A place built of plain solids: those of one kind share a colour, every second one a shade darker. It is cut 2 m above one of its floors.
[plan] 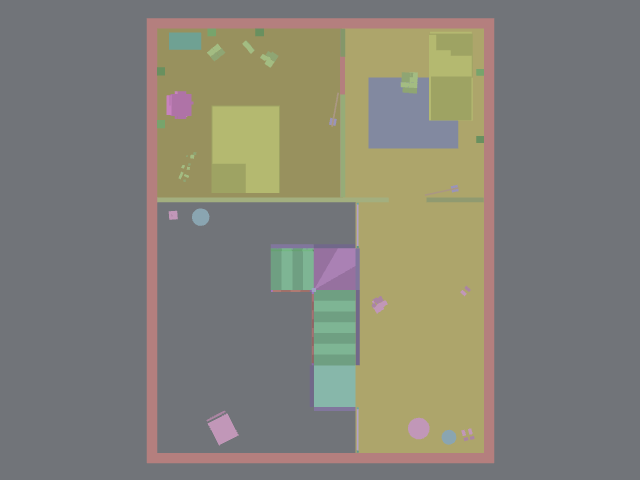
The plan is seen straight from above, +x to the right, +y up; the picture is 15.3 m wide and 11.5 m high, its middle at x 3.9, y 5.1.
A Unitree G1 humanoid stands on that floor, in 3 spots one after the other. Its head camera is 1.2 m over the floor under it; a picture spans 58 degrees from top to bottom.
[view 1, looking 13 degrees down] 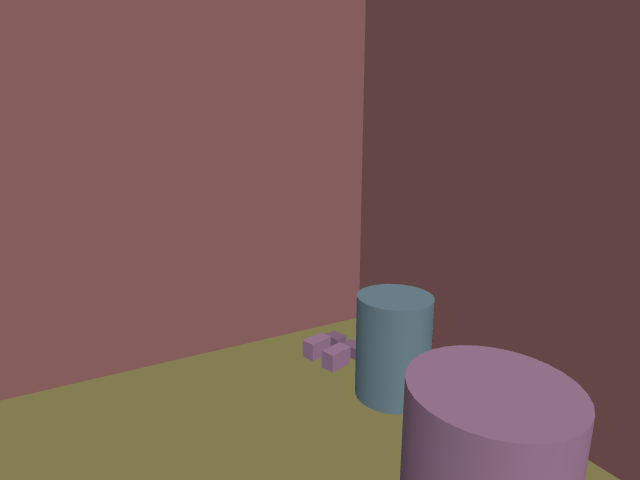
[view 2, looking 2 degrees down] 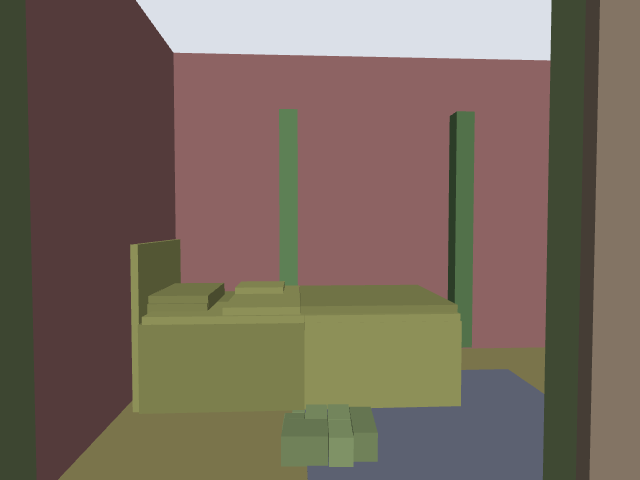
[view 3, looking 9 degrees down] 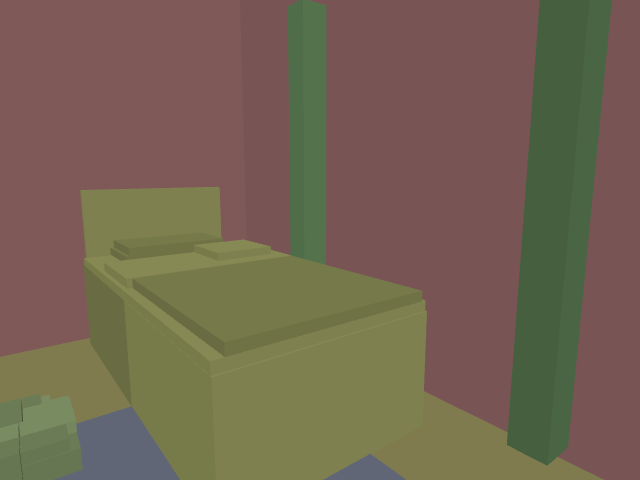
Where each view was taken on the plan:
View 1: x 5.50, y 1.60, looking -29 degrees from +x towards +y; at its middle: wall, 2.73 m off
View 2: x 3.75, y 9.04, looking -3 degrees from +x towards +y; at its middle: wall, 4.09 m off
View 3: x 6.00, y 6.76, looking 52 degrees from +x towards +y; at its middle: curtains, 2.92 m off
